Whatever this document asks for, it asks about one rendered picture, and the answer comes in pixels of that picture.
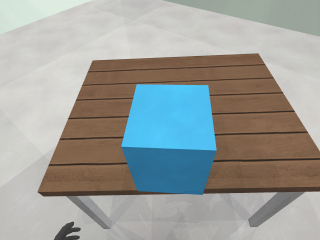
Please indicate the table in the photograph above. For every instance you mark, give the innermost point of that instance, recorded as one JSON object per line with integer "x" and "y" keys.
{"x": 261, "y": 144}

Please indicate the robot left hand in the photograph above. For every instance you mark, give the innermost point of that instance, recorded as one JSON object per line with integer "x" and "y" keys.
{"x": 67, "y": 229}

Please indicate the carton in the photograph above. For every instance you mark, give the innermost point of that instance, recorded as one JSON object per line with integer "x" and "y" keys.
{"x": 169, "y": 141}

